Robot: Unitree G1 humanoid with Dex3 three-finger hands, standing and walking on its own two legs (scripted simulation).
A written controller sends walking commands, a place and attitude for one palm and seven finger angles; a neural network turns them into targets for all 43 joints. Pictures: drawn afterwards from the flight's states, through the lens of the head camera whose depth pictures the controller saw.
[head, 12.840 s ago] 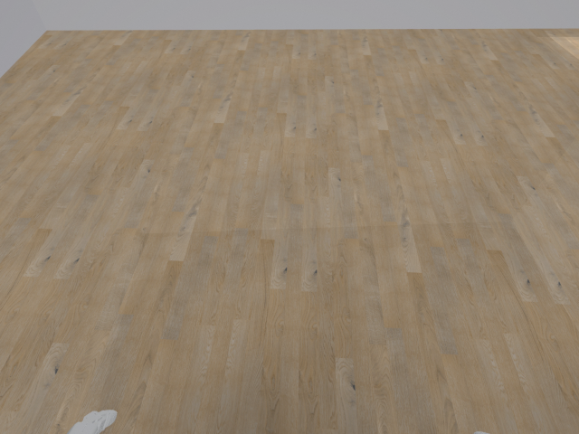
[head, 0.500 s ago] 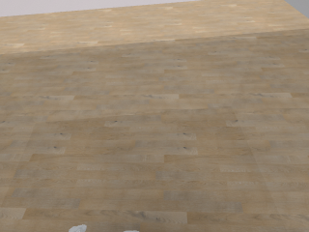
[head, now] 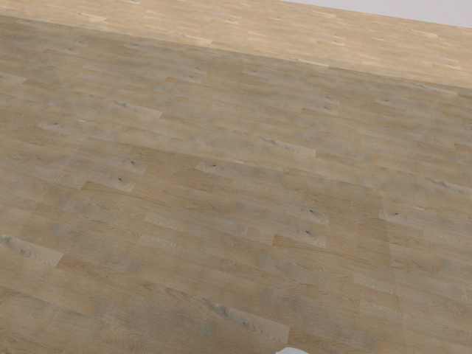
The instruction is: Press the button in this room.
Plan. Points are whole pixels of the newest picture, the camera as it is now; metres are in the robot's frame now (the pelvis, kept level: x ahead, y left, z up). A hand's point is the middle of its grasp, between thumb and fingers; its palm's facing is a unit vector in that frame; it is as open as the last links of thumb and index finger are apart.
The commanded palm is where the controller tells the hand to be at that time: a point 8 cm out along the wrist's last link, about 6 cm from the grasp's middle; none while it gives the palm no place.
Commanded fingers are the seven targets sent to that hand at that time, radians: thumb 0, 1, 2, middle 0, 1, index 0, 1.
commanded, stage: turn or walk to find it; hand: left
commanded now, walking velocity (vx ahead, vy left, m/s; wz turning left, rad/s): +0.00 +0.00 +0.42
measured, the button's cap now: out of the picture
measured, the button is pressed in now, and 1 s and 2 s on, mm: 0 0 0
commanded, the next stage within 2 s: none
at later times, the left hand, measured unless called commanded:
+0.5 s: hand out of the picture +0.02 +0.16 -0.14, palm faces +0.22 -0.94 -0.27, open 7.4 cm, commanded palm none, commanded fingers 0.00 0.90 0.90 -0.20 -0.30 -0.20 -0.30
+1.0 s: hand out of the picture -0.09 +0.21 -0.16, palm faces +0.44 -0.86 -0.24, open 7.4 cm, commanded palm none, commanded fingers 0.00 0.90 0.90 -0.20 -0.30 -0.20 -0.30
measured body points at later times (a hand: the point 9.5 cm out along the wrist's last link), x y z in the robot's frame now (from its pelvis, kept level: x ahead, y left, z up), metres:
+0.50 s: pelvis -0.02 -0.04 +0.01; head +0.01 -0.07 +0.45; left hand +0.01 +0.21 -0.12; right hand +0.07 -0.29 -0.16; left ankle -0.07 +0.10 -0.64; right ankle +0.00 -0.14 -0.73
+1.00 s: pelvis -0.05 -0.01 +0.01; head -0.03 +0.02 +0.46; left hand -0.11 +0.26 -0.14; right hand +0.13 -0.19 -0.13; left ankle -0.09 +0.09 -0.73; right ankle -0.01 -0.14 -0.67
